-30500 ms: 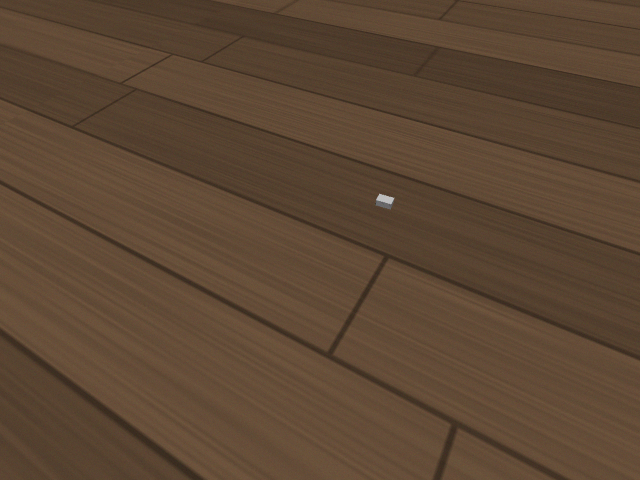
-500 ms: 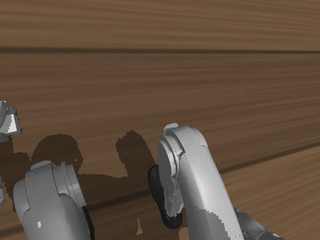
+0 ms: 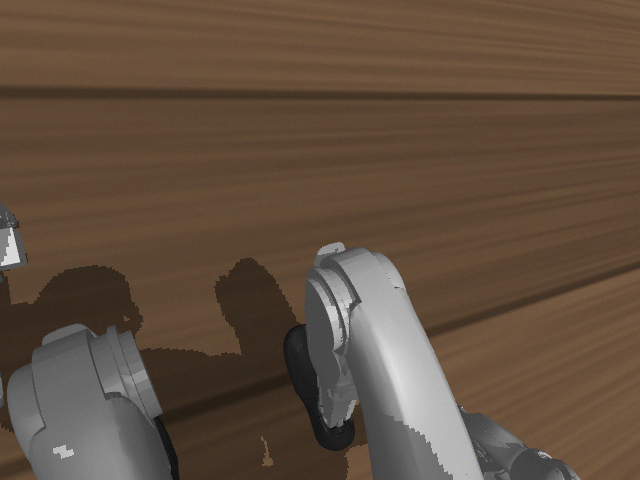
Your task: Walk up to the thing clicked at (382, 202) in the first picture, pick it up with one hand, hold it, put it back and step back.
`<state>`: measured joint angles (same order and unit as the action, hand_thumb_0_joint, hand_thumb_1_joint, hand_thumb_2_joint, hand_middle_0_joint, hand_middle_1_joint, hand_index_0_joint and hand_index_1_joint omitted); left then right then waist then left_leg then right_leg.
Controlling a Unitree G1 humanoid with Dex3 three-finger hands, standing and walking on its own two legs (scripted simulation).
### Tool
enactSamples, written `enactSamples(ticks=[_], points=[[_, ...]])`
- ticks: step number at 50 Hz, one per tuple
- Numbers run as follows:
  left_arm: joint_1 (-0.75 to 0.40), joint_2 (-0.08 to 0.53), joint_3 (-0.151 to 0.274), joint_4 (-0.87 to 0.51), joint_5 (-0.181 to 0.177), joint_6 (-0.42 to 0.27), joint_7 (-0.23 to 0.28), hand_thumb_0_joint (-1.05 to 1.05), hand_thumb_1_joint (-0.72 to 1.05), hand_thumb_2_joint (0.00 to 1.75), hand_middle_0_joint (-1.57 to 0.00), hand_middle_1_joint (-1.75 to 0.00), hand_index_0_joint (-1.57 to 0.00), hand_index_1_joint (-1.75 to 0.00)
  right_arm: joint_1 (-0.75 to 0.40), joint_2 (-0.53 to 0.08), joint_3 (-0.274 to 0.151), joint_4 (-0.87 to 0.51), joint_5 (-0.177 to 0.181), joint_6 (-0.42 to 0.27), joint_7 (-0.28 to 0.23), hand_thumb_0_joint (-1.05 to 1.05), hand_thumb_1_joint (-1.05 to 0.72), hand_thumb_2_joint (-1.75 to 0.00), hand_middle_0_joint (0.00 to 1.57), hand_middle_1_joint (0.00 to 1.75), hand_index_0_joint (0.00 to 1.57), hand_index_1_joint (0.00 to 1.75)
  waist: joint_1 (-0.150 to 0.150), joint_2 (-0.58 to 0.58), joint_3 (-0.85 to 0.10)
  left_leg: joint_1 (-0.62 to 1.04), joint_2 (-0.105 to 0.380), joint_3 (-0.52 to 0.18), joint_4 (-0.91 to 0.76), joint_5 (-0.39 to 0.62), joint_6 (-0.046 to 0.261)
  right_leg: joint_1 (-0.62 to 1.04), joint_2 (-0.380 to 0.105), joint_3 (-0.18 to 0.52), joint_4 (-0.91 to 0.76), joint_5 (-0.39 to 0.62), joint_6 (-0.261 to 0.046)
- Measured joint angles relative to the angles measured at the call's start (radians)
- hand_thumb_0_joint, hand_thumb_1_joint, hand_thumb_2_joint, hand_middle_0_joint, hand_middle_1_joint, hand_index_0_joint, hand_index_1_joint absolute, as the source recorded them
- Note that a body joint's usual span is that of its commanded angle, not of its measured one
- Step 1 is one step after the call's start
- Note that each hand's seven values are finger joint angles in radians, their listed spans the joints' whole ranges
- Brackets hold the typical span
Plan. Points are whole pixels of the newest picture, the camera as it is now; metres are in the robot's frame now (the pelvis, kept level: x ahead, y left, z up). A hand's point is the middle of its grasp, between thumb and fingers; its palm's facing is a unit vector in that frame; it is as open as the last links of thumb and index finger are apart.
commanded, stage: rest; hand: left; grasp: from above
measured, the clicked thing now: out of the picture +0.43 +0.29 -0.27
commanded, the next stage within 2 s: open in 0.16 s
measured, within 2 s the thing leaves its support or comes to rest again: neither
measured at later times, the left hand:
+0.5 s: hand out of the picture +0.41 +0.29 -0.24, palm faces -0.45 -0.09 -0.89, open 8.1 cm
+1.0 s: hand out of the picture +0.41 +0.29 -0.24, palm faces -0.46 -0.10 -0.88, open 12.2 cm
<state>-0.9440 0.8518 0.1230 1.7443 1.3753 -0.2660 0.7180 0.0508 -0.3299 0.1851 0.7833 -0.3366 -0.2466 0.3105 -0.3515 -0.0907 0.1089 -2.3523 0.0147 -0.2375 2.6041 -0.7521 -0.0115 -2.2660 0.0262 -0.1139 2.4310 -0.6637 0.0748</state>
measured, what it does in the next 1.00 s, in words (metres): stands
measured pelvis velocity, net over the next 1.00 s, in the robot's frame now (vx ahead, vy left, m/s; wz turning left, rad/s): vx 0.00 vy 0.00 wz -0.01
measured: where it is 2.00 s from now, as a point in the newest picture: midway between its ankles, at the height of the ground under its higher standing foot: (251, 452)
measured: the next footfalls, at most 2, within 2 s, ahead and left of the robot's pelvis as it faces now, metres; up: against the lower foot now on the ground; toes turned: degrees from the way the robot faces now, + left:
none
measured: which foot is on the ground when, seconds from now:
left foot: down 0.00-1.00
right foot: down 0.00-1.00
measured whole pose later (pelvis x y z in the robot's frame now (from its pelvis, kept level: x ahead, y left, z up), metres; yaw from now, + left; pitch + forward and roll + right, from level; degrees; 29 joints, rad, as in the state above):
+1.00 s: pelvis +0.00 +0.00 +0.00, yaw -1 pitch +26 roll -13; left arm -0.94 0.89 0.09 1.74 1.33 -0.26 0.71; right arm 0.04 -0.35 0.23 0.76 -0.33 -0.28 0.33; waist -0.36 -0.11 0.15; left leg -2.34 0.01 -0.26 2.60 -0.75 -0.01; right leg -2.24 0.03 -0.13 2.42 -0.66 0.08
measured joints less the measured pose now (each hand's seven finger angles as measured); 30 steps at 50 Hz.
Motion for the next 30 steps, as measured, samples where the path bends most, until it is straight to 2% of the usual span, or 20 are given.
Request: enactSamples(ticks=[10,18,23,30], points=[[-0.006,0.021,-0.005,0.018,-0.023,-0.006,-0.007,-0.01,0.39,0.07,-1.04,-0.01,-1.05,-0.01,-0.005,-0.007,0.023,-0.013,0.002,-0.002,0.008,0.0,-0.92,-0.91,0.2,0.3,0.2,0.3,-0.008,-0.007,0.015,0.012,0.001,-0.008,0.001,0.001,-0.002,0.011,0.003,-0.006,-0.003,0.005,0.001],[-0.002,0.03,-0.025,0.019,-0.026,-0.017,-0.007,-0.01,0.4,0.11,-1.0,-0.04,-1.02,-0.04,-0.001,-0.007,0.042,-0.019,-0.003,-0.003,0.004,0.0,-0.91,-0.91,0.2,0.3,0.2,0.3,-0.007,-0.011,0.021,0.012,0.001,-0.012,0.002,0.009,0.0,0.014,0.005,-0.01,-0.007,0.015,0.0],[0.008,0.027,-0.037,0.011,-0.027,-0.017,0.002,0.0,0.37,0.2,-0.94,-0.12,-0.92,-0.11,-0.002,-0.007,0.048,-0.018,-0.004,-0.008,0.002,0.0,-0.91,-0.91,0.2,0.3,0.2,0.3,-0.003,-0.013,0.021,0.012,0.003,-0.014,0.001,0.009,0.002,0.016,0.007,-0.013,-0.013,0.017,0.0],[0.013,0.019,-0.045,0.008,-0.027,-0.011,0.012,0.0,0.22,0.38,-0.83,-0.28,-0.76,-0.26,-0.007,-0.011,0.047,-0.018,-0.004,-0.019,0.006,0.0,-0.9,-0.9,0.2,0.3,0.2,0.3,0.001,-0.014,0.017,0.013,0.002,-0.015,-0.003,0.008,0.004,0.021,0.007,-0.014,-0.018,0.015,0.0]])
